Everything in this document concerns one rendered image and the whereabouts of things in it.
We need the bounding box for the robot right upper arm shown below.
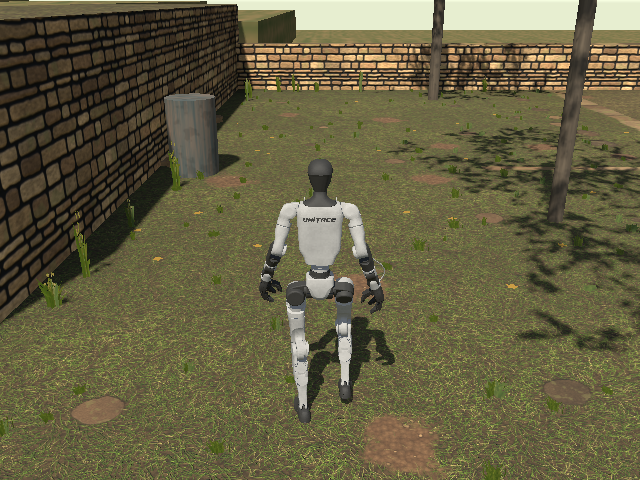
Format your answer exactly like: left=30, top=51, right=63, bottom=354
left=341, top=202, right=368, bottom=259

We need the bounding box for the left robot hand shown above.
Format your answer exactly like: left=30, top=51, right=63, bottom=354
left=259, top=279, right=282, bottom=302

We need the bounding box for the right robot foot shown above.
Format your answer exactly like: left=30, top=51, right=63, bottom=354
left=338, top=378, right=352, bottom=399

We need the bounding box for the robot right shin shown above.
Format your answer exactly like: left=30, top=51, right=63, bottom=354
left=338, top=319, right=352, bottom=386

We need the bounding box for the left robot forearm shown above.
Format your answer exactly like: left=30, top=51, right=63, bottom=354
left=261, top=241, right=281, bottom=282

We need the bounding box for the robot left upper arm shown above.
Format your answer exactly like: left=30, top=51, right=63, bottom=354
left=271, top=202, right=299, bottom=257

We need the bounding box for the right robot forearm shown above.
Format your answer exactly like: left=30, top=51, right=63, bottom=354
left=359, top=243, right=381, bottom=290

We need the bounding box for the right robot hand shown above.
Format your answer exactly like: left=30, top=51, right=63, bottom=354
left=361, top=286, right=384, bottom=314

